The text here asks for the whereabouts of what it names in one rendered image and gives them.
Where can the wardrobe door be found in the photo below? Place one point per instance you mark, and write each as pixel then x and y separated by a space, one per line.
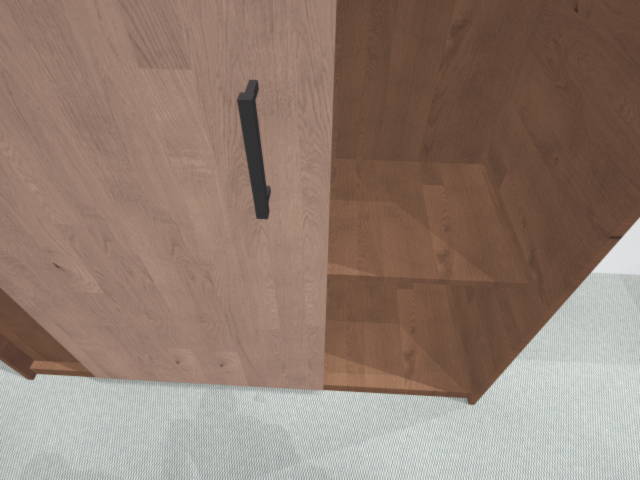
pixel 128 228
pixel 23 331

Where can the handle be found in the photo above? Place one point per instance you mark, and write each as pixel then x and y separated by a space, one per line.
pixel 250 129

